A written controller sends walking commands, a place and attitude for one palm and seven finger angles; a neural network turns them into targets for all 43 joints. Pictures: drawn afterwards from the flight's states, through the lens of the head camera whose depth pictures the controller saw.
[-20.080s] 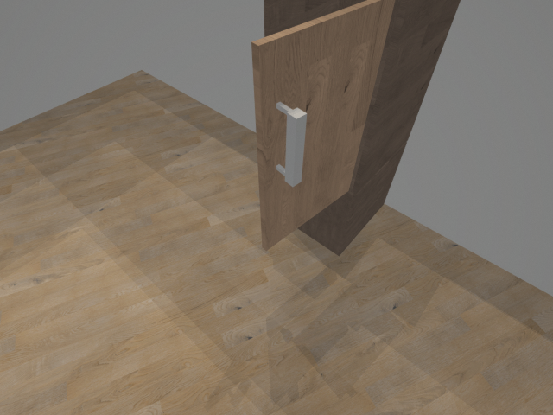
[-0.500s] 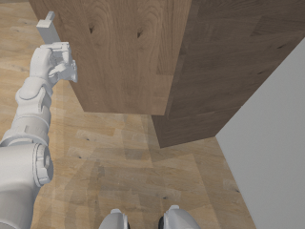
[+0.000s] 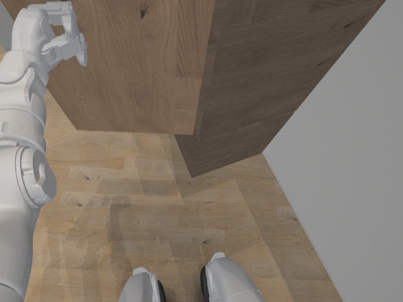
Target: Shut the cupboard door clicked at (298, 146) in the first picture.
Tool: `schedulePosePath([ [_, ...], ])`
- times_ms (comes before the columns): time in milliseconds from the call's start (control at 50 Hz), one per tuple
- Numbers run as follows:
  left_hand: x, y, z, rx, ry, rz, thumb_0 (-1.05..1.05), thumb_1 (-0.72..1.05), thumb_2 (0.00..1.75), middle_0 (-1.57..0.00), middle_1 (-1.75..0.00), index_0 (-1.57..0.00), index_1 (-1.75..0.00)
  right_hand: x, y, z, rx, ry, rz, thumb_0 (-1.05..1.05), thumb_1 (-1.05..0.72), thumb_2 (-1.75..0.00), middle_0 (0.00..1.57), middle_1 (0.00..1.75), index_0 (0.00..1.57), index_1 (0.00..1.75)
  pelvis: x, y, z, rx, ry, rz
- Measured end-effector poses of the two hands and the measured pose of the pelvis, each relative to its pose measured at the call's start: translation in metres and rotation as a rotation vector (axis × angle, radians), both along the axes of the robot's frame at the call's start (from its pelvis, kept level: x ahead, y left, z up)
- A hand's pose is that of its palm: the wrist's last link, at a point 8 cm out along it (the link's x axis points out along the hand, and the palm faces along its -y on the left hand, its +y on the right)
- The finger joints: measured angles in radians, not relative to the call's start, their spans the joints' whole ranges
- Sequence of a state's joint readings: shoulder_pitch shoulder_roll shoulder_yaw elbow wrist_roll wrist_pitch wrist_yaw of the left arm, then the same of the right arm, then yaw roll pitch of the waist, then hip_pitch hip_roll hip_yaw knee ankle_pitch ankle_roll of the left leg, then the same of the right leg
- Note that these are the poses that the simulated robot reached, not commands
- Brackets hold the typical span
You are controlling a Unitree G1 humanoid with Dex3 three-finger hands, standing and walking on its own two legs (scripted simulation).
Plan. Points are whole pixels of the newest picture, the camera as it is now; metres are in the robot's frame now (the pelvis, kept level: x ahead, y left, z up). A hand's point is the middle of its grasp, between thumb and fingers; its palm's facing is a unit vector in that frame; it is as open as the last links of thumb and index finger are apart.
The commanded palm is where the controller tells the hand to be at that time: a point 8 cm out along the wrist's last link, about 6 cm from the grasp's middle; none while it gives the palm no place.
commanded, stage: push the door shut along its arc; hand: left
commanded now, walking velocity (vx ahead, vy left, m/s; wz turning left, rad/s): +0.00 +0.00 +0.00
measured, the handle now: (18, 33) +0.60 +0.23 +0.11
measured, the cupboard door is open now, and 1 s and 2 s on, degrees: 68 54 54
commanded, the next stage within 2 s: pull the fist back off the door in 0.62 s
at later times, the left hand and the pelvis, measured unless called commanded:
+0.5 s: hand (79, 31) +0.59 +0.13 +0.12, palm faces -0.31 -0.95 +0.01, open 2.9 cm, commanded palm +0.62 +0.14 +0.11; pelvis +0.00 +0.00 -0.01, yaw +0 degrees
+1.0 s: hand (105, 18) +0.63 +0.09 +0.12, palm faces +0.15 -0.99 -0.05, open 3.0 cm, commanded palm +0.59 +0.11 +0.11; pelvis +0.00 +0.00 -0.02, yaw +0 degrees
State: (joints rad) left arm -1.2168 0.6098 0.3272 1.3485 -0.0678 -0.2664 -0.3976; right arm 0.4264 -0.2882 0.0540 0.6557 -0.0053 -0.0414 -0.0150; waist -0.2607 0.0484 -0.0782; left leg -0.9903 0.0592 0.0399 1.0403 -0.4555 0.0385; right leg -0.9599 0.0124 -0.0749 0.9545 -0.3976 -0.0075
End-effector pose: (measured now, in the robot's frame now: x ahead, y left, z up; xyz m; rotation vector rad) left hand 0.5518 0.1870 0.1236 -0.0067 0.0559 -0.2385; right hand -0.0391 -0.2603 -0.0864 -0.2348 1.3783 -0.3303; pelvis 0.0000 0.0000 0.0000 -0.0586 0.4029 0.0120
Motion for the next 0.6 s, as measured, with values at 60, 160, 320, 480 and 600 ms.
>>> schedulePosePath([
  [60, 0.011, -0.002, 0.0, -0.007, -0.001, -0.012, 0.02, 0.89, 0.91, -1.3, -1.5, -1.3, -1.5, -0.007, 0.004, 0.0, 0.002, 0.022, -0.022, 0.0, -0.9, -0.9, 0.2, 0.3, 0.21, 0.3, 0.003, 0.0, -0.001, 0.001, 0.014, -0.01],
  [160, 0.017, 0.001, -0.001, 0.016, 0.0, -0.027, -0.01, 0.85, 0.9, -1.3, -1.5, -1.3, -1.5, -0.017, 0.008, 0.001, 0.013, 0.071, -0.042, 0.0, -0.9, -0.9, 0.2, 0.3, 0.21, 0.3, 0.007, 0.0, -0.002, 0.002, 0.027, -0.018],
  [320, 0.025, 0.003, -0.001, 0.019, 0.024, -0.061, -0.03, 0.83, 0.91, -1.3, -1.5, -1.32, -1.5, -0.018, 0.003, 0.004, -0.014, 0.105, -0.028, 0.0, -0.9, -0.9, 0.2, 0.3, 0.21, 0.3, 0.008, -0.001, -0.005, -0.011, 0.044, 0.0],
  [480, 0.033, 0.0, -0.001, 0.01, 0.012, -0.08, -0.01, 0.84, 0.93, -1.3, -1.5, -1.31, -1.5, -0.015, -0.006, 0.004, -0.063, 0.098, -0.004, 0.0, -0.9, -0.9, 0.2, 0.3, 0.21, 0.3, 0.004, -0.001, -0.012, -0.022, 0.069, 0.01],
  [600, 0.037, -0.006, -0.001, 0.008, 0.005, -0.089, -0.01, 0.89, 0.96, -1.3, -1.5, -1.31, -1.5, -0.017, -0.006, -0.002, -0.068, 0.105, 0.003, 0.0, -0.9, -0.9, 0.2, 0.3, 0.21, 0.3, 0.001, 0.0, -0.018, -0.027, 0.083, 0.014],
])
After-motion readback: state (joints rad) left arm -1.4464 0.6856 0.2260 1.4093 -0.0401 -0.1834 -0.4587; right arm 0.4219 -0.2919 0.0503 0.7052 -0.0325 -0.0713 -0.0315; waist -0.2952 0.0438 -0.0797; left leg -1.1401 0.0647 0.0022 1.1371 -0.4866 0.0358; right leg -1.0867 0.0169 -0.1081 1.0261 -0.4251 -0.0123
